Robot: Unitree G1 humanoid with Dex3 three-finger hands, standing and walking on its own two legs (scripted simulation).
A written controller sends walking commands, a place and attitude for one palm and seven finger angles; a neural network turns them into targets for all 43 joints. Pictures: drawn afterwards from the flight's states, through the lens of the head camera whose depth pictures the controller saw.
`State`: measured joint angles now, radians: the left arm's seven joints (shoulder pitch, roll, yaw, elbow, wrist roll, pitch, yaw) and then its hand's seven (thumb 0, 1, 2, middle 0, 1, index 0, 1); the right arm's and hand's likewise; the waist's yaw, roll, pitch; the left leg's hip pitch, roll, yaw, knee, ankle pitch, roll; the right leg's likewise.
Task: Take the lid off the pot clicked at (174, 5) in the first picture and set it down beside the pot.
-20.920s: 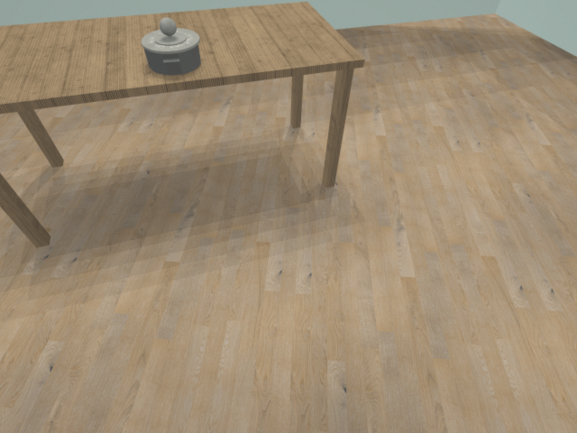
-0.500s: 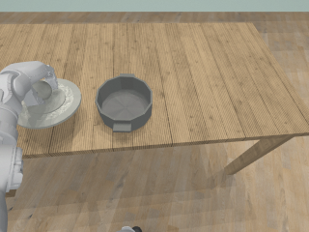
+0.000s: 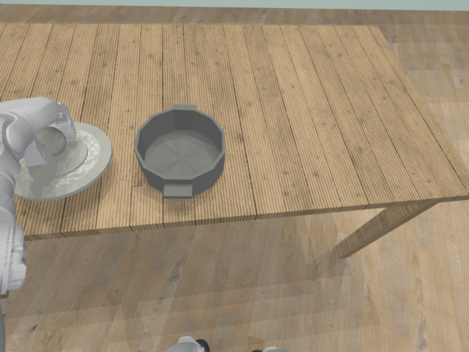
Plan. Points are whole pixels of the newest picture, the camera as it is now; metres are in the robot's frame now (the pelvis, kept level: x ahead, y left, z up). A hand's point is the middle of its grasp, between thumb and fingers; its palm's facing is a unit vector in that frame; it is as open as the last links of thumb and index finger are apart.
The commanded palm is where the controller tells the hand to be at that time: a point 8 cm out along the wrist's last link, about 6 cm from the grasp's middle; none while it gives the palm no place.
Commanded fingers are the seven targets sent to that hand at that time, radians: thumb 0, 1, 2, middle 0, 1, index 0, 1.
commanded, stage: lower the lid onto the table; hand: left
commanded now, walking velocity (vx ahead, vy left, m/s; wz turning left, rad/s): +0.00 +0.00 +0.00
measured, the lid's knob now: (49, 141) +0.49 +0.31 +0.02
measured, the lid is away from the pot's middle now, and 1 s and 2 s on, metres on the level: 0.23 0.24 0.23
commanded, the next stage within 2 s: open the fingers wide in 0.60 s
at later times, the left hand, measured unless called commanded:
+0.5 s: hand (54, 156) +0.46 +0.30 +0.01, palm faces -0.46 -0.09 -0.88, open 8.1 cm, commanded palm +0.50 +0.29 +0.07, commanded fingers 0.00 0.66 0.96 -0.77 -1.04 -0.76 -1.03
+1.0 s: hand (50, 172) +0.43 +0.31 +0.00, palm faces -0.47 -0.09 -0.88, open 8.0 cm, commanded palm +0.47 +0.29 +0.05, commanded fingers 0.00 0.41 0.78 -0.58 -1.00 -0.58 -1.00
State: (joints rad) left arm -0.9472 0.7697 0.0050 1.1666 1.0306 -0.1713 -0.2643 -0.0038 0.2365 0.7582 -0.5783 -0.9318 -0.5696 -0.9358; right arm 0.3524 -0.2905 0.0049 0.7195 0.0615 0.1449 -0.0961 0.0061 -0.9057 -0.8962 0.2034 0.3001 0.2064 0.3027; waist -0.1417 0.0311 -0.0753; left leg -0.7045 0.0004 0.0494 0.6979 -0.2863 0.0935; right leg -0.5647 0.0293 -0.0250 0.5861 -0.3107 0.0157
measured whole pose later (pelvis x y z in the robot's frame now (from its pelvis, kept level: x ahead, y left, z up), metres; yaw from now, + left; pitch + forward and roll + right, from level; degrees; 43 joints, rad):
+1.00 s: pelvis -0.02 +0.00 -0.02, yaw +0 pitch +18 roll -5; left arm -0.88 0.74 0.00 1.16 1.05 -0.15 -0.18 0.00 0.27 0.73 -0.57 -0.96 -0.55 -0.96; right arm 0.35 -0.27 0.01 0.70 0.06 0.18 -0.07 0.01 -0.91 -0.90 0.20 0.30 0.21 0.30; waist -0.14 0.04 -0.09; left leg -0.83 0.02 0.03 0.83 -0.32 0.09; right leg -0.69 0.04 -0.04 0.72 -0.35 0.01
